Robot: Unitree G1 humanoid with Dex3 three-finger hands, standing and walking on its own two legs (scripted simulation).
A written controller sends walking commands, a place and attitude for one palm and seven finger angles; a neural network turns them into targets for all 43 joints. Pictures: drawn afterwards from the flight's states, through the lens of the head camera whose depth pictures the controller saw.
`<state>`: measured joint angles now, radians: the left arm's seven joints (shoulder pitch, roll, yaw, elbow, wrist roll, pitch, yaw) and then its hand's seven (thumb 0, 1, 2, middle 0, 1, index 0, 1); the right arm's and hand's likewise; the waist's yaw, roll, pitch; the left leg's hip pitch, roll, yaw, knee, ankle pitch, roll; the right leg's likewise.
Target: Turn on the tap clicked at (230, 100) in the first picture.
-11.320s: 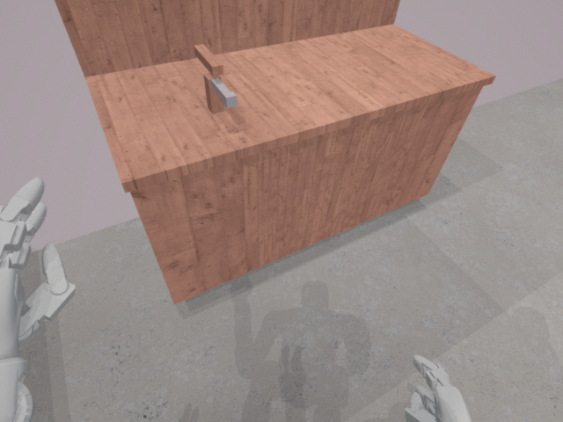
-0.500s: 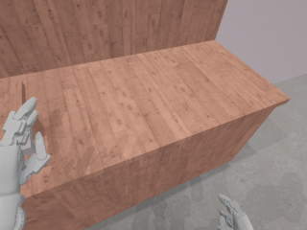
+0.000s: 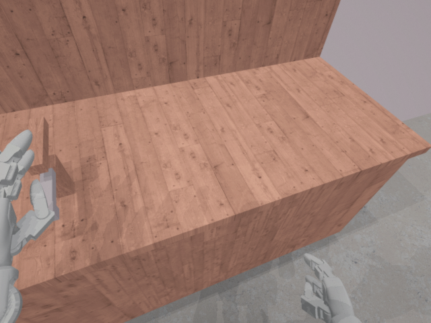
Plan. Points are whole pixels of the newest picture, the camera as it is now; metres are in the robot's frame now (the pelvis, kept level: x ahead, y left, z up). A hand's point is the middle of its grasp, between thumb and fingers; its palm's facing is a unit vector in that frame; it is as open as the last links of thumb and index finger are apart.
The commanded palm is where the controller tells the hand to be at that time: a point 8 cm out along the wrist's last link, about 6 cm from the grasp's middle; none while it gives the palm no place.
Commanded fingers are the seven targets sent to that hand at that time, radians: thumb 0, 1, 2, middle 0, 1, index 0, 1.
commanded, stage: come to a stop and stand still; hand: left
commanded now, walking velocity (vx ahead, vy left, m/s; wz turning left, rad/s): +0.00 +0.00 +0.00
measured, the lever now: (47, 212) +0.27 +0.34 +0.04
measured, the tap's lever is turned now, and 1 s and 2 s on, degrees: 0 0 0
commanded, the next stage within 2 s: look again from close up in 0.58 s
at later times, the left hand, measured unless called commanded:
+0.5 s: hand (72, 218) +0.21 +0.22 +0.16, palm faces +0.38 -0.85 -0.37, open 7.4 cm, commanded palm +0.16 +0.25 +0.18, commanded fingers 0.00 0.90 0.90 -0.20 -0.30 -0.20 -0.30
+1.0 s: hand (65, 215) +0.21 +0.23 +0.16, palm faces +0.38 -0.85 -0.36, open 7.4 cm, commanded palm +0.16 +0.26 +0.18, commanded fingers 0.00 0.90 0.90 -0.20 -0.30 -0.20 -0.30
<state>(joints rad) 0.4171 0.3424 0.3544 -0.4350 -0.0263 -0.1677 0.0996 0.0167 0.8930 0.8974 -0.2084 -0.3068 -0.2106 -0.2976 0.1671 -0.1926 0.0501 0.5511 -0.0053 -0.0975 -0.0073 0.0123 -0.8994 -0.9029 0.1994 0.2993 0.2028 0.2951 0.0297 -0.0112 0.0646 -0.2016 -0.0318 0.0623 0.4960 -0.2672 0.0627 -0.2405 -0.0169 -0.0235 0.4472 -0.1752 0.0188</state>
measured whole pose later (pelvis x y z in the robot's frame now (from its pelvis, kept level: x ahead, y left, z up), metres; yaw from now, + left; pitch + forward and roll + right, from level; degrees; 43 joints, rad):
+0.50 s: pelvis +0.00 -0.03 +0.00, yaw +0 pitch -1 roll -1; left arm 0.46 0.34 0.33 -0.46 -0.05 -0.17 0.12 0.02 0.89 0.90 -0.21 -0.31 -0.21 -0.30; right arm 0.22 -0.22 0.04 0.59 0.00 -0.11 -0.04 0.01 -0.90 -0.90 0.20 0.30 0.20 0.30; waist 0.01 0.00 0.04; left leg -0.20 0.00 0.04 0.45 -0.23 0.03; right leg -0.22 0.02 -0.04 0.37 -0.13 -0.02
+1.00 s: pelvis +0.00 -0.02 +0.01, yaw +0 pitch -2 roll -1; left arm 0.47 0.34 0.33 -0.47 -0.06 -0.17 0.11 0.02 0.89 0.90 -0.21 -0.31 -0.21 -0.30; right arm 0.18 -0.21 0.03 0.58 0.00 -0.11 -0.04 0.01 -0.90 -0.90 0.20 0.30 0.20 0.30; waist 0.02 -0.01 0.05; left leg -0.17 -0.01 0.05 0.43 -0.23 0.04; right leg -0.20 0.01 -0.04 0.36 -0.13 -0.01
